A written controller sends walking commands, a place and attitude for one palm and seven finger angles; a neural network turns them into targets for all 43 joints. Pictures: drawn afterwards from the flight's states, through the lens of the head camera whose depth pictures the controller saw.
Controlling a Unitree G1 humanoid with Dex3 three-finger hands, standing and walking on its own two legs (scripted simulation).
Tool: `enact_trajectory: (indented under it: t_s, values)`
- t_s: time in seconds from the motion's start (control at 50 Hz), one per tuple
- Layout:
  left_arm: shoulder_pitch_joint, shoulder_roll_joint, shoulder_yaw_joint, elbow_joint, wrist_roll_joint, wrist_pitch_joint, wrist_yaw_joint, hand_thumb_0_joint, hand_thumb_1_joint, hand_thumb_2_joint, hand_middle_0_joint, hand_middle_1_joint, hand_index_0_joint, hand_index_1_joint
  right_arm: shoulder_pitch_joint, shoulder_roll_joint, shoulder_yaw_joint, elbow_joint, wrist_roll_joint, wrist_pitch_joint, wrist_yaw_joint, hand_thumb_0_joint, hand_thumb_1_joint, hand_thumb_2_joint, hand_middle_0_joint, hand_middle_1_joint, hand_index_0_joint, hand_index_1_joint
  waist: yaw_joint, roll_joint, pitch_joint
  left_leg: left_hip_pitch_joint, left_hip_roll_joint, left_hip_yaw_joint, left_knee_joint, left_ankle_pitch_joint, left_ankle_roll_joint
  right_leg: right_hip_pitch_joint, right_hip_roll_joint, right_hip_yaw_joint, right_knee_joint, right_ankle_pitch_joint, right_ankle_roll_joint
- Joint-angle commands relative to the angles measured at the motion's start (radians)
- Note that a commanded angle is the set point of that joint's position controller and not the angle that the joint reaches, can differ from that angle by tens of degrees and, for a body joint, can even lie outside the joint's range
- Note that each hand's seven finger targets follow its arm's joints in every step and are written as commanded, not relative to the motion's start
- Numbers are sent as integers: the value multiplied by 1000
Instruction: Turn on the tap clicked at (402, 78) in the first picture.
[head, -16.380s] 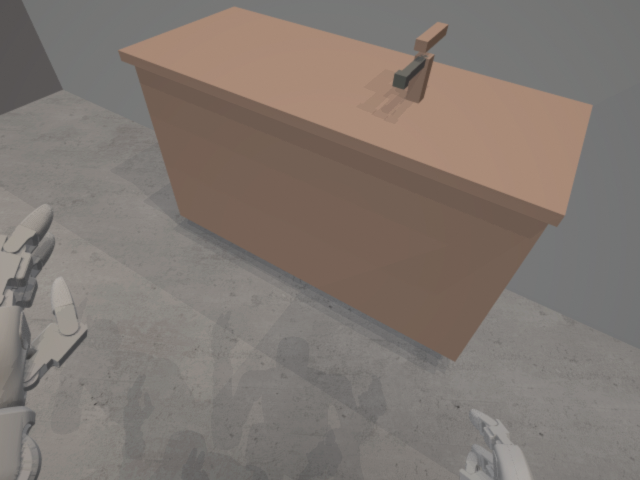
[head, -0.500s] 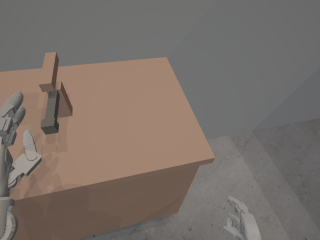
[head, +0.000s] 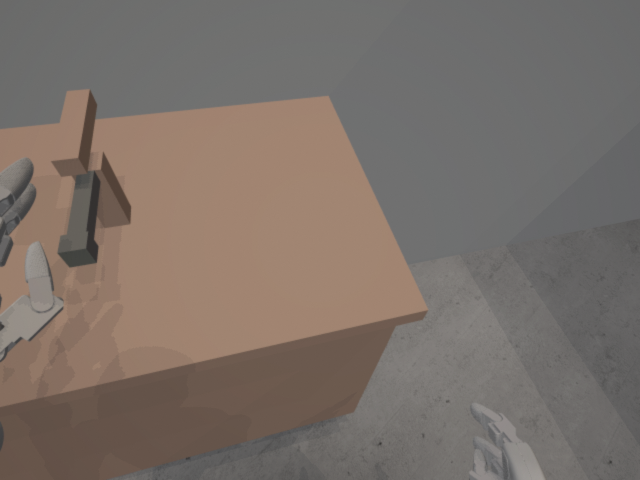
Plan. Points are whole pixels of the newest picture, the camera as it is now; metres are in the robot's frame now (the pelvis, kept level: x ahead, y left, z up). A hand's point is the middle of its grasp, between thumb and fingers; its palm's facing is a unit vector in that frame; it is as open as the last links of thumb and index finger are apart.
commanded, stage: look again from close up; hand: left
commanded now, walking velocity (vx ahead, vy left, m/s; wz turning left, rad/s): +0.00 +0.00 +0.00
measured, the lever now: (78, 249) +0.32 +0.30 +0.11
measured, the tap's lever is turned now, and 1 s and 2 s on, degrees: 0 0 0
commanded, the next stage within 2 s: shuffle to correct the standing spot in 0.02 s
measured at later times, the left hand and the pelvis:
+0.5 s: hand (40, 374) +0.17 +0.24 +0.16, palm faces +0.33 -0.86 -0.38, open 7.4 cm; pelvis -0.06 -0.01 -0.01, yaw +0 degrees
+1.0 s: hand out of the picture +0.16 +0.26 +0.16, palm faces +0.33 -0.88 -0.34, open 7.4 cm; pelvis -0.06 +0.02 +0.00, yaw +0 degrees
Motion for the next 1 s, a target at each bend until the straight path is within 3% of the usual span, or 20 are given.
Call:
enact_trajectory:
  t_s: [0.0, 0.12, 0.18, 0.26, 0.34, 0.38, 0.4, 0.42, 0.44, 0.46, 0.5, 0.52, 0.6, 0.64, 0.76, 0.8, 0.82, 0.9, 0.92, 0.98]
  values:
    - [-54, 263, 222, -179, -21, -80, 35, 0, 900, 900, -200, -300, -200, -300, -70, -131, -45, -114, 4, -52, -19, 0, -900, -900, 200, 300, 200, 300, 33, 48, -194, 36, 9, -72, -39, 329, 2, 120, -78, 65, -35, 353, -47]
    - [-100, 181, 118, -207, -9, -73, 27, 0, 900, 900, -200, -300, -200, -300, -50, -129, -48, -88, 7, -64, -23, 0, -900, -900, 200, 300, 200, 300, 38, 109, -193, 61, 31, -100, -71, 368, 5, 118, -68, 30, -33, 293, -34]
    - [-103, 165, 99, -246, -2, -61, 21, 0, 900, 900, -200, -300, -200, -300, -48, -120, -54, -89, 12, -74, -16, 0, -900, -900, 200, 300, 200, 300, 48, 134, -191, 72, 81, -130, -79, 496, -2, 80, -43, 30, 9, 256, -15]
    - [-155, 149, 96, -230, 14, -39, 10, 0, 900, 900, -200, -300, -200, -300, -48, -116, -69, -112, -1, -60, -4, 0, -900, -900, 200, 300, 200, 300, 50, 192, -161, 70, 196, -155, -146, 584, 15, -25, -19, 39, 169, -72, 2]
    - [-169, 159, 122, -266, 16, -19, -4, 0, 900, 900, -200, -300, -200, -300, -49, -109, -80, -154, -5, -34, 13, 0, -900, -900, 200, 300, 200, 300, 55, 188, -176, 86, 230, -132, -85, 619, 38, -38, -11, 61, 151, -66, 3]
    - [-142, 157, 132, -247, 8, -8, -7, 0, 900, 900, -200, -300, -200, -300, -79, -102, -75, -167, 8, -25, 19, 0, -900, -900, 200, 300, 200, 300, 58, 129, -194, 11, 160, -98, -2, 421, 18, 71, -39, 93, 1, 127, -17]
    - [-105, 146, 135, -231, -5, 4, -1, 0, 900, 900, -200, -300, -200, -300, -101, -101, -73, -166, 26, -27, 17, 0, -900, -900, 200, 300, 200, 300, 54, 62, -224, 8, 89, -67, 33, 269, -1, 93, -72, 164, -55, 263, -50]
    - [-67, 114, 112, -244, -23, 4, 1, 0, 900, 900, -200, -300, -200, -300, -71, -91, -76, -158, 26, -28, 15, 0, -900, -900, 200, 300, 200, 300, 42, -37, -237, 11, 34, -48, 93, 111, -14, 83, -135, 227, -97, 291, -84]
    - [-59, 139, 117, -276, -36, 7, 6, 0, 900, 900, -200, -300, -200, -300, -97, -83, -70, -153, 31, -36, 8, 0, -900, -900, 200, 300, 200, 300, 37, -97, -201, 5, -4, -40, 140, 3, -18, 29, -195, 272, -148, 250, -111]
    - [-6, 149, 141, -247, -47, 11, 13, 0, 900, 900, -200, -300, -200, -300, -110, -69, -62, -131, 26, -36, -2, 0, -900, -900, 200, 300, 200, 300, 35, -116, -182, 7, -12, -45, 152, -32, -15, -13, -222, 274, -186, 154, -123]
    - [24, 187, 187, -252, -48, 25, 28, 0, 900, 900, -200, -300, -200, -300, -147, -76, -59, -110, 22, -29, -23, 0, -900, -900, 200, 300, 200, 300, 28, -37, -154, 44, -7, -64, 58, -32, -10, -60, -205, 264, -206, -6, -120]
    - [37, 141, 154, -233, -52, 24, 28, 0, 900, 900, -200, -300, -200, -300, -138, -68, -56, -102, 15, -25, -29, 0, -900, -900, 200, 300, 200, 300, 22, -20, -142, 51, -12, -66, 18, -27, -6, -63, -176, 222, -202, -59, -101]
    - [-2, 168, 149, -190, -40, 17, 28, 0, 900, 900, -200, -300, -200, -300, -174, -91, -62, -98, 24, -40, -61, 0, -900, -900, 200, 300, 200, 300, 16, 37, -90, 87, 12, -102, -87, -88, 17, -113, -115, 155, -195, -245, -71]
    - [-43, 133, 102, -199, -32, 14, 24, 0, 900, 900, -200, -300, -200, -300, -155, -98, -63, -101, 22, -49, -66, 0, -900, -900, 200, 300, 200, 300, 15, 49, -73, 41, 25, -127, -121, -152, 31, -95, -95, 135, -172, -285, -65]
    - [-117, 103, 44, -212, 5, 5, 25, 0, 900, 900, -200, -300, -200, -300, -139, -111, -63, -101, 26, -73, -62, 0, -900, -900, 200, 300, 200, 300, 17, 137, -83, -36, 88, -219, -253, -241, 48, 10, -32, 67, -66, -154, -36]
    - [-104, 146, 78, -224, 11, 3, 29, 0, 900, 900, -200, -300, -200, -300, -150, -111, -62, -103, 27, -75, -58, 0, -900, -900, 200, 300, 200, 300, 20, 167, -97, -34, 78, -210, -246, -191, 44, 46, -34, 72, -73, -90, -35]
    - [-101, 114, 59, -223, 9, -1, 26, 0, 900, 900, -200, -300, -200, -300, -138, -102, -59, -96, 22, -74, -55, 0, -900, -900, 200, 300, 200, 300, 20, 150, -104, -41, 76, -205, -242, -169, 39, 67, -35, 65, -75, -60, -37]
    - [-46, 143, 103, -192, -7, -1, 24, 0, 900, 900, -200, -300, -200, -300, -151, -100, -58, -94, 22, -69, -48, 0, -900, -900, 200, 300, 200, 300, 20, 116, -97, -25, 51, -180, -198, -85, 21, 61, -50, 77, -126, -42, -45]
    - [-47, 106, 76, -199, -10, -5, 20, 0, 900, 900, -200, -300, -200, -300, -142, -91, -56, -88, 19, -63, -48, 0, -900, -900, 200, 300, 200, 300, 17, 104, -104, -20, 51, -172, -192, -68, 19, 67, -50, 71, -125, -24, -46]
    - [-38, 101, 78, -193, -23, -2, 15, 0, 900, 900, -200, -300, -200, -300, -155, -88, -54, -95, 20, -56, -48, 0, -900, -900, 200, 300, 200, 300, 16, 92, -113, 10, 42, -160, -171, 4, 14, 66, -56, 79, -136, 25, -45]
